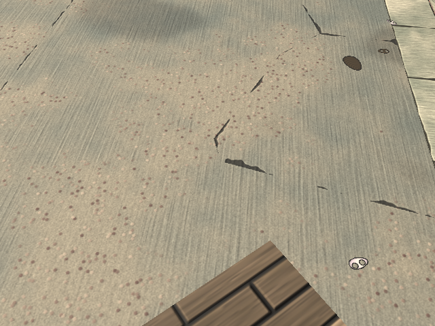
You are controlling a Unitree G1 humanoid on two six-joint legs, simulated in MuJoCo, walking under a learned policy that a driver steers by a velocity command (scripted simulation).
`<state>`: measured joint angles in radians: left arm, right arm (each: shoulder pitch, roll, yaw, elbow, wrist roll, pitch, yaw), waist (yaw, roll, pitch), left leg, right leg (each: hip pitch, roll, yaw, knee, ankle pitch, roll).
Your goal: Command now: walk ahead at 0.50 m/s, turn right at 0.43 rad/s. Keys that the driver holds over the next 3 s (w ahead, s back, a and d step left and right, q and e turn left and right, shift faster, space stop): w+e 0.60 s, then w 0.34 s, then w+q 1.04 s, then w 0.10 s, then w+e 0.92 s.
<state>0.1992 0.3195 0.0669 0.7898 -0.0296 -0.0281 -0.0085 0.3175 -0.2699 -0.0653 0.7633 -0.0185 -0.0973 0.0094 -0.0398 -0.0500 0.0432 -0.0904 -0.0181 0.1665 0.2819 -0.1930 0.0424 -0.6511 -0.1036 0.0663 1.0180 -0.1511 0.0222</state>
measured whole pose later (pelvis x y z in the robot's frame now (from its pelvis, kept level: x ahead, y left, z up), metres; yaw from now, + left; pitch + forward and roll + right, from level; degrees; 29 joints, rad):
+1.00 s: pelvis +0.56 -0.12 +0.00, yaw -27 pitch +1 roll +1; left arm 0.19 0.29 0.05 0.70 0.00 -0.06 0.00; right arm 0.34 -0.26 -0.05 0.80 0.01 -0.10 0.02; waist -0.05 -0.04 0.03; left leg -0.16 -0.06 0.01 0.31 -0.17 0.06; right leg -0.58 -0.07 0.05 0.95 -0.27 0.00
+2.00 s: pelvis +1.04 -0.25 +0.00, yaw +5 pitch +2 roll -1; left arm 0.10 0.32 0.06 0.72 0.01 -0.09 0.00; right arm 0.32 -0.28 -0.06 0.69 0.01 -0.04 0.01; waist -0.04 -0.03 0.05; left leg -0.21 -0.10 -0.08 0.36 -0.17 0.09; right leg -0.65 -0.10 0.08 0.92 -0.18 0.06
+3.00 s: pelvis +1.60 -0.27 +0.00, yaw -17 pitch +1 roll +2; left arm 0.23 0.33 0.08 0.69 -0.02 -0.01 0.00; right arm 0.28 -0.27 -0.07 0.78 -0.01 -0.10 0.01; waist -0.04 -0.06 0.03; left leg -0.12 -0.04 0.09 0.30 -0.19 0.04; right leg -0.63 -0.08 0.07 1.05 -0.25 0.02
